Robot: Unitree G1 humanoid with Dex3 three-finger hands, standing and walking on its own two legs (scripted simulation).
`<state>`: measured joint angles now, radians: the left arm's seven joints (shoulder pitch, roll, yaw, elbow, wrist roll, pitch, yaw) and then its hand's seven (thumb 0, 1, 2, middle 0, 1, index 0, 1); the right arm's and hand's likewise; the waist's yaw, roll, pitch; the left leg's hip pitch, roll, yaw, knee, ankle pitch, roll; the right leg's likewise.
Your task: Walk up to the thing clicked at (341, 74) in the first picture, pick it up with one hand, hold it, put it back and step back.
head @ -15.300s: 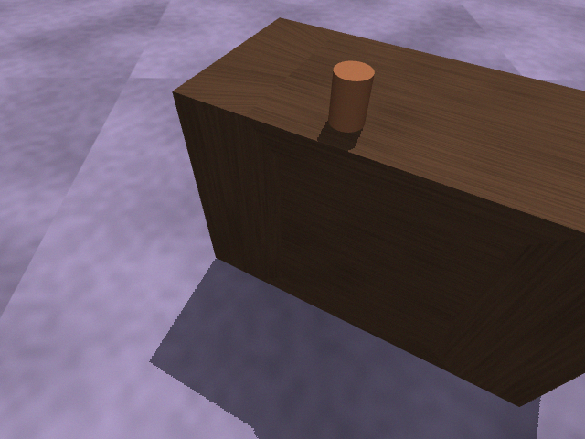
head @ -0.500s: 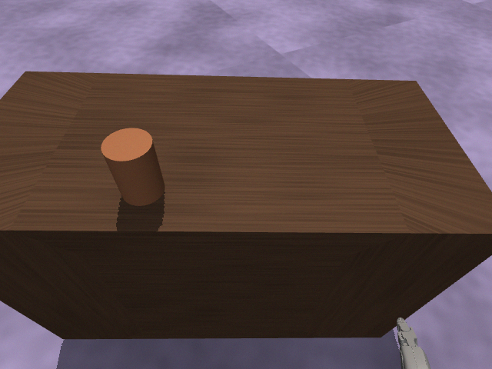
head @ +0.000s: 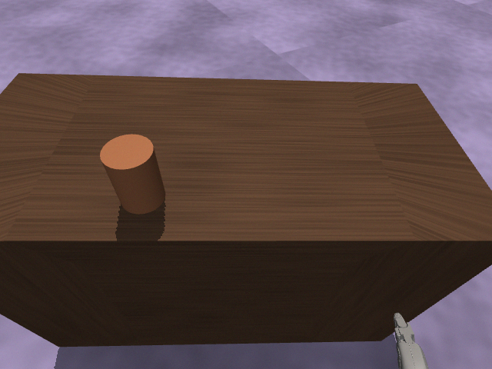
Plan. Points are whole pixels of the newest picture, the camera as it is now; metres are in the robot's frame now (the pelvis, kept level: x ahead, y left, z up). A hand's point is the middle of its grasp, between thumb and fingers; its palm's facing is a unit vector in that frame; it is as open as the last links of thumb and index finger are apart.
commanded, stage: go down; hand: left
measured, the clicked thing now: (135, 175) +0.45 +0.22 +0.04
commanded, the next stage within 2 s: approach in 1.18 s
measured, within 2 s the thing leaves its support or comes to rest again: neither
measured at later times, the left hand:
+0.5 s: hand out of the picture +0.35 +0.40 +0.16, palm faces +0.25 -0.97 +0.00, open 17.6 cm
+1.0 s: hand out of the picture +0.34 +0.41 +0.16, palm faces +0.26 -0.96 -0.01, open 17.5 cm
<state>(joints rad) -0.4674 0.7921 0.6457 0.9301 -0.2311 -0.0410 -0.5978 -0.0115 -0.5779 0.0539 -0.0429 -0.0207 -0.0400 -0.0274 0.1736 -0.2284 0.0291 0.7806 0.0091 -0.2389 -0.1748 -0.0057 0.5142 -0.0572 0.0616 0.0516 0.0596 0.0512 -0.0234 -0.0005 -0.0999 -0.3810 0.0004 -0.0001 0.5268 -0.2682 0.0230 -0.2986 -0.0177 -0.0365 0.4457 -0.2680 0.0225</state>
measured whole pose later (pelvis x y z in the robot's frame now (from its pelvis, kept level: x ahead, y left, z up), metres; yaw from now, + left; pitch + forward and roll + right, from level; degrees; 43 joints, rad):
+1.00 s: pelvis +0.00 +0.00 -0.01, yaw +0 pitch +9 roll -2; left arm -0.53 0.88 0.69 1.00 -0.21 -0.04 -0.62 -0.01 -0.53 0.06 -0.04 -0.04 -0.04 -0.04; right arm 0.22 -0.25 0.04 0.69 0.01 -0.22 -0.18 -0.01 0.52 -0.06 0.06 0.05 0.06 0.05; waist -0.03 -0.01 -0.11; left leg -0.46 0.01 -0.01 0.59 -0.30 0.02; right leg -0.37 -0.01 -0.05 0.51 -0.30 0.02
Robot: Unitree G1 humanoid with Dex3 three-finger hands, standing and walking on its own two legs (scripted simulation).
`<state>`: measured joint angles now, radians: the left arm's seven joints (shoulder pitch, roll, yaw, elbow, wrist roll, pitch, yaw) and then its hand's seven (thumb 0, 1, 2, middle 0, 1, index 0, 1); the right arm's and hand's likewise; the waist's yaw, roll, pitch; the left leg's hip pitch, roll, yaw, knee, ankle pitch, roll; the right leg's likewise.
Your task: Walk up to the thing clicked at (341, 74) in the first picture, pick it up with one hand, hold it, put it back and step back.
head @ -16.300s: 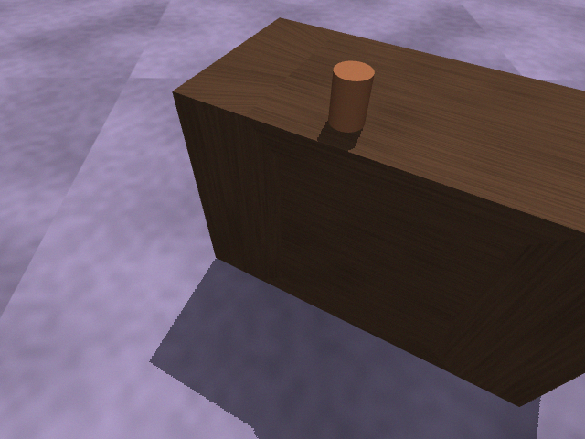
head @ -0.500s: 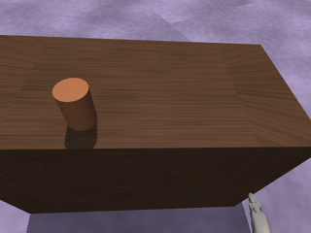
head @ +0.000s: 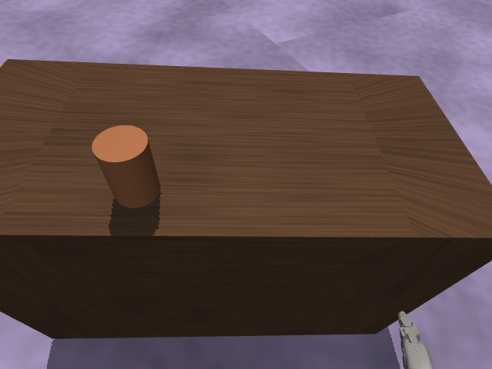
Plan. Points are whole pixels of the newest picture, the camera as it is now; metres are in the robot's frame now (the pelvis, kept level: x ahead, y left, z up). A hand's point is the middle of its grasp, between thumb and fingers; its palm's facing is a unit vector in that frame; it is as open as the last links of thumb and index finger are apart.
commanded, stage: go down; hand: left
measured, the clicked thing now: (129, 168) +0.45 +0.22 +0.05
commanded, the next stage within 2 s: approach in 0.18 s
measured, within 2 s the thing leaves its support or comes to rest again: neither
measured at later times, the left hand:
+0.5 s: hand out of the picture +0.36 +0.40 +0.15, palm faces +0.20 -0.98 +0.00, open 17.5 cm
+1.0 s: hand (102, 183) +0.43 +0.27 +0.03, palm faces +0.18 -0.98 +0.03, open 17.6 cm
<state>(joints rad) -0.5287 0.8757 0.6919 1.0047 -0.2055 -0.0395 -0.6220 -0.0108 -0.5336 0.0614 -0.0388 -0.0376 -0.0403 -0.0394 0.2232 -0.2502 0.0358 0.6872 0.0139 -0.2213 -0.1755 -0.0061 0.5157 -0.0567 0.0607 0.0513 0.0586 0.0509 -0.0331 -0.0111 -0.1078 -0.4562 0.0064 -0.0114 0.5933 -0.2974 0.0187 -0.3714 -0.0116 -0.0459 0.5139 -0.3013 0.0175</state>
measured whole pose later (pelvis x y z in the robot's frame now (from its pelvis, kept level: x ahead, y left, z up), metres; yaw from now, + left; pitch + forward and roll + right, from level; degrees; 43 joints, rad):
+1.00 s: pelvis -0.01 +0.00 -0.03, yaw -2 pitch +16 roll -3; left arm -0.56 0.52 0.51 0.92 -0.20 -0.29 -0.28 -0.01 -0.59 0.05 -0.05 -0.05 -0.06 -0.05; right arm 0.28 -0.25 -0.03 0.43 -0.01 -0.14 -0.04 -0.01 0.53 -0.05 0.06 0.05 0.06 0.05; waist -0.11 -0.01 -0.11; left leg -0.75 0.04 0.00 0.88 -0.41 0.01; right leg -0.67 0.02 -0.03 0.80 -0.41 0.01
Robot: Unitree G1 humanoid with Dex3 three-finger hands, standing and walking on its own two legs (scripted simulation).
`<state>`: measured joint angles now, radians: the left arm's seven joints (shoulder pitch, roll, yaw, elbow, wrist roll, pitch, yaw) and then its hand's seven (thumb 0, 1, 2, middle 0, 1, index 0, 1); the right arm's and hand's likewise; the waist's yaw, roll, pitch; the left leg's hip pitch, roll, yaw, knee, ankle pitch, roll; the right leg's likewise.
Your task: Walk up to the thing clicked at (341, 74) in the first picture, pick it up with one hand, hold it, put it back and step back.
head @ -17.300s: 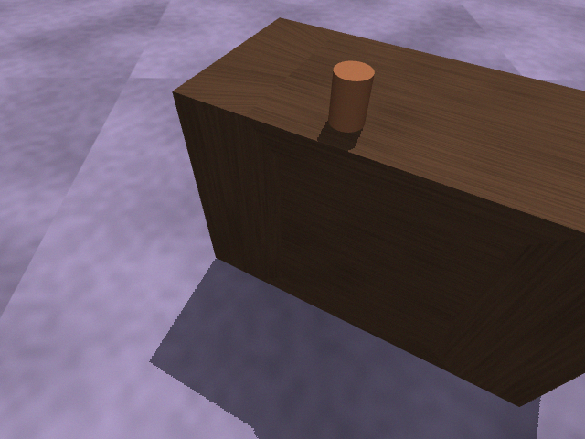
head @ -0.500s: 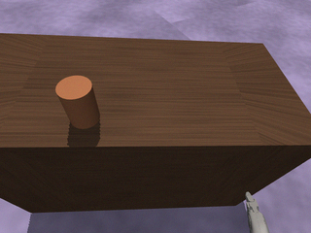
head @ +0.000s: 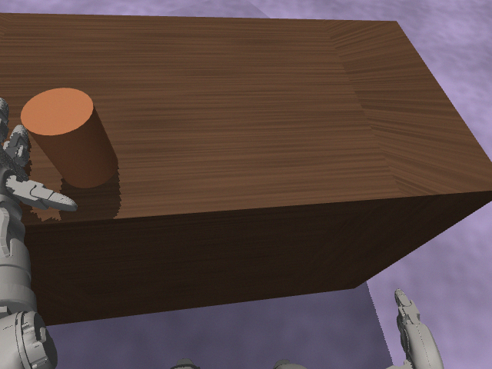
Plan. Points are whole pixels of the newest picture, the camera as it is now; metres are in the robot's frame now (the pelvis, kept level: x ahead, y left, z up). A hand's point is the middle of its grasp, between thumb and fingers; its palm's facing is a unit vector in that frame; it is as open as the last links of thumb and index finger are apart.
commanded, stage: close in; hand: left
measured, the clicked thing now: (76, 141) +0.45 +0.24 +0.08
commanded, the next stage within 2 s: rest palm in 0.34 s
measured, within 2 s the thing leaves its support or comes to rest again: leaves its support in 1.68 s
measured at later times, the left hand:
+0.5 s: hand (76, 158) +0.43 +0.24 +0.07, palm faces +0.21 -0.98 +0.01, open 17.7 cm
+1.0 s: hand (68, 140) +0.46 +0.26 +0.08, palm faces +0.25 -0.97 +0.01, open 15.2 cm
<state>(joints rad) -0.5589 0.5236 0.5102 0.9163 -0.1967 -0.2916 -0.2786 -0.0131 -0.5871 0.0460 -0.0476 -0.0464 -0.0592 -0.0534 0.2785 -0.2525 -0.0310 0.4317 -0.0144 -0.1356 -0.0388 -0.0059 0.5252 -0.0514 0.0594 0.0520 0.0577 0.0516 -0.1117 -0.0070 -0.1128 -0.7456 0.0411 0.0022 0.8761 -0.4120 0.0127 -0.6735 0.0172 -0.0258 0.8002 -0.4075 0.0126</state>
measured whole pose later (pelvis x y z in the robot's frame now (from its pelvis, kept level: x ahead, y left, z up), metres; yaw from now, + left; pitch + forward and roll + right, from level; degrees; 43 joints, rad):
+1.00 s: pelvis -0.01 +0.00 -0.01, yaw +0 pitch +16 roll -2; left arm -0.73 0.50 0.42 0.96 -0.14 -0.26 -0.11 -0.01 -0.57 0.17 -0.50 -0.33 -0.51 -0.33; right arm 0.35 -0.23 -0.03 0.23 0.00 -0.04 0.00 -0.01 0.50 -0.05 0.06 0.05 0.06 0.05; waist -0.12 -0.01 -0.10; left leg -0.80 0.03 0.01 0.94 -0.43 0.02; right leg -0.73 0.01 -0.02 0.88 -0.43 0.02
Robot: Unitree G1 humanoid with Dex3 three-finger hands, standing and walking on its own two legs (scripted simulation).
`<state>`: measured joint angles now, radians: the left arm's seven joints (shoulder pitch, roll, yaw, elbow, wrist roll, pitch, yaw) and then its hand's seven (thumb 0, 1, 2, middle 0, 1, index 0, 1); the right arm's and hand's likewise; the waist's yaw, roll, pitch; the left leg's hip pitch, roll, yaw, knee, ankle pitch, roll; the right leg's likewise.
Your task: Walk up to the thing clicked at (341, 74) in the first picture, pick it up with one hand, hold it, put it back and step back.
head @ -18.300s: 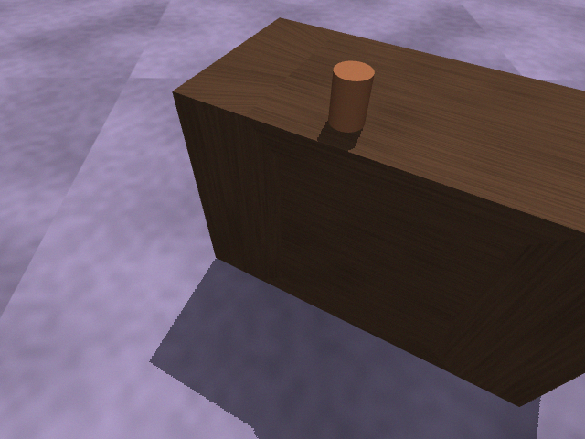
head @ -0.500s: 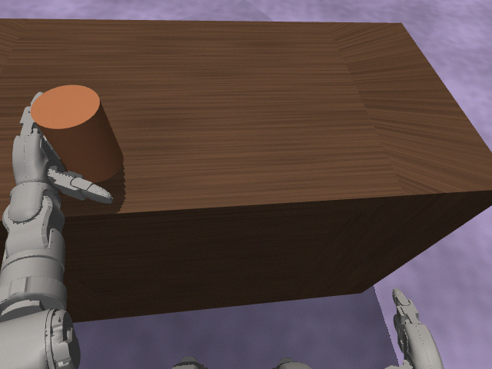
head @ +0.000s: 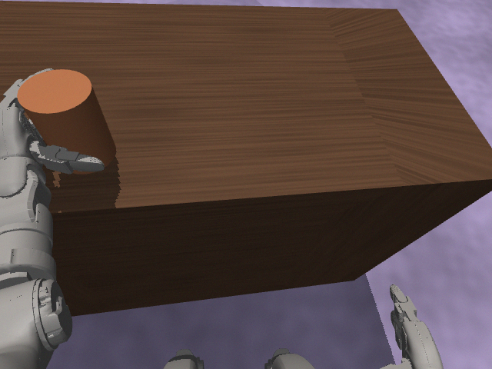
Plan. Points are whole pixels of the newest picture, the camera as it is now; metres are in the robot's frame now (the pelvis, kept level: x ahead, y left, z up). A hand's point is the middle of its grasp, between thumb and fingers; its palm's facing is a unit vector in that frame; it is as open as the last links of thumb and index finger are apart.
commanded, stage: close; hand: left
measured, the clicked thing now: (73, 125) +0.47 +0.24 +0.09
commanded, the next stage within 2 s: settle in 0.28 s
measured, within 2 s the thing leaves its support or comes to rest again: leaves its support in 0.68 s
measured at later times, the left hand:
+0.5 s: hand (74, 136) +0.46 +0.24 +0.08, palm faces +0.24 -0.97 -0.01, open 11.5 cm
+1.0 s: hand (65, 115) +0.45 +0.23 +0.13, palm faces +0.24 -0.97 -0.02, open 11.7 cm
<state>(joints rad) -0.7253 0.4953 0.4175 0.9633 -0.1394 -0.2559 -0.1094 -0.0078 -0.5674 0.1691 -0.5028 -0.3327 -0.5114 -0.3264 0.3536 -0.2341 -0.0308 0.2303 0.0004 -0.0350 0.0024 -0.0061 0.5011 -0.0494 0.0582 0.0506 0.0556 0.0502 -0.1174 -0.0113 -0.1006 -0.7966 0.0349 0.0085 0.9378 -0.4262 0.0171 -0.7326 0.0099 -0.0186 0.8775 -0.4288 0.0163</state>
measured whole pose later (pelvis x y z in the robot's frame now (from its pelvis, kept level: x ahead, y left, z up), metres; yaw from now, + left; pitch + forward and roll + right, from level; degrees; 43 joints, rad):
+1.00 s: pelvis +0.01 +0.00 +0.01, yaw +0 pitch +12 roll -1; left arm -0.66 0.42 0.36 0.82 -0.14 -0.11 -0.06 -0.01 -0.60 1.05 -0.62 -0.94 -0.66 -0.96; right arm 0.33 -0.23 -0.04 0.30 0.03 -0.01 -0.02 -0.01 0.50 -0.06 0.06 0.05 0.06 0.05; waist -0.08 0.01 -0.11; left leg -0.65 0.03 0.02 0.85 -0.41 0.01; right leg -0.59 0.00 -0.01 0.81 -0.42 0.01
